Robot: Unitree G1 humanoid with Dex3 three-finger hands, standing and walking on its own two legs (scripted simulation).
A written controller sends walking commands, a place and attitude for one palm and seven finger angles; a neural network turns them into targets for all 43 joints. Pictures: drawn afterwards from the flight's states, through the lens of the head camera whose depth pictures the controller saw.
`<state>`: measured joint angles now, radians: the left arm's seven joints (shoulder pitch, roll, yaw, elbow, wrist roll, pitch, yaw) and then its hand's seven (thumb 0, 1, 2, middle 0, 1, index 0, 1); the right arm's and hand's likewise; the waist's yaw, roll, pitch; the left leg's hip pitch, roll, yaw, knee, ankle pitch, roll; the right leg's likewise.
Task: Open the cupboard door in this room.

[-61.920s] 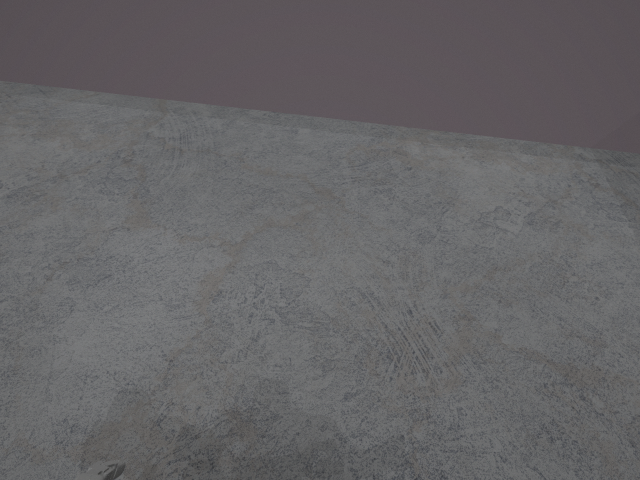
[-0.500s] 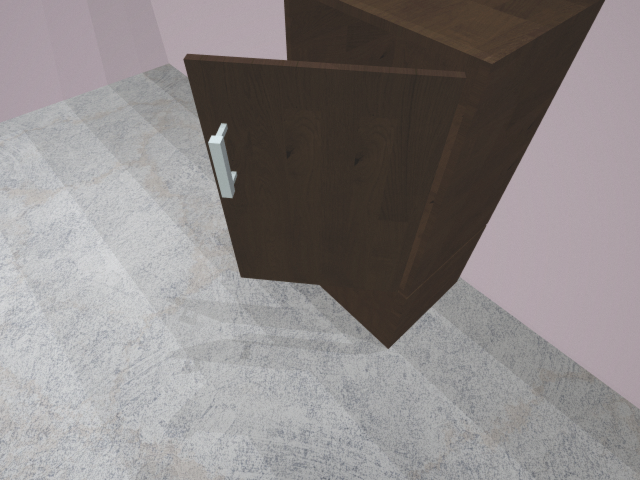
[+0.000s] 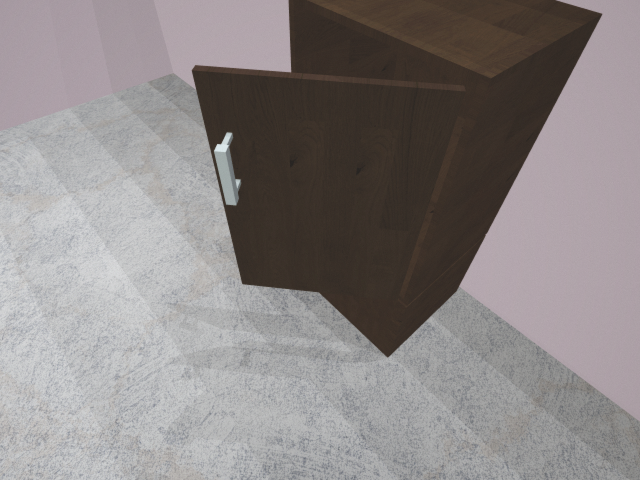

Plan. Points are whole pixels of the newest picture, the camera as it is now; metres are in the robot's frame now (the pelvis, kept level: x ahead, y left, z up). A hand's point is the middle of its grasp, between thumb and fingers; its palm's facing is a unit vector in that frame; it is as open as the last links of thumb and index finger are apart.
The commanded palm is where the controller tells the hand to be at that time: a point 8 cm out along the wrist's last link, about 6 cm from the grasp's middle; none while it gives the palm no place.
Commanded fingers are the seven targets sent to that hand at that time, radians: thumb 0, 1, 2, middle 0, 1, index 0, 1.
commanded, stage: look again from close up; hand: left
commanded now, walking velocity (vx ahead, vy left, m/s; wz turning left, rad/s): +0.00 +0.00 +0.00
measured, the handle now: (230, 169) +0.61 +0.21 +0.02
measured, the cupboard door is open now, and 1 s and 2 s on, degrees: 41 41 41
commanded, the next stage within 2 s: shuffle to correct the standing spot in 0.32 s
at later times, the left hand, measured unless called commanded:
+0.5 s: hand out of the picture +0.04 +0.19 -0.17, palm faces +0.00 -0.97 -0.25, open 7.4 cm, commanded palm none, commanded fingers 0.00 0.90 0.90 -0.20 -0.30 -0.20 -0.30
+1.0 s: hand out of the picture +0.08 +0.18 -0.18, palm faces +0.02 -0.97 -0.22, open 7.4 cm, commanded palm none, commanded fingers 0.00 0.90 0.90 -0.20 -0.30 -0.20 -0.30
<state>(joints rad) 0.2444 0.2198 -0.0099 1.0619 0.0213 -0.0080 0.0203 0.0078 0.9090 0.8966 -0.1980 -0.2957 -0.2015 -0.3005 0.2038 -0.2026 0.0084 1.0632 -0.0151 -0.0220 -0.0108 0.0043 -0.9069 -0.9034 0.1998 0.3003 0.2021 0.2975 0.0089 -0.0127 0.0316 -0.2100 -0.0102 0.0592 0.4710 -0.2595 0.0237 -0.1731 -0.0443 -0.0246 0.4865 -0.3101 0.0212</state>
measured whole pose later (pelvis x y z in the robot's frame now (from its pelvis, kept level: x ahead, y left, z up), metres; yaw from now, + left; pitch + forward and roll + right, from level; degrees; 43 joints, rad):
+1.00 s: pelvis +0.06 +0.00 -0.01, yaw +0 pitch +0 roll +1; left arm 0.24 0.17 0.02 1.06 0.02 -0.01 0.03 0.01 0.91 0.90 -0.20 -0.30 -0.20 -0.30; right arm 0.30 -0.12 0.00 1.12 -0.01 -0.01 -0.04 0.00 -0.90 -0.90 0.20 0.30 0.20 0.30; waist 0.00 -0.01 0.07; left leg -0.14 -0.01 0.08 0.50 -0.37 0.01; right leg -0.25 -0.03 -0.06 0.58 -0.32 -0.01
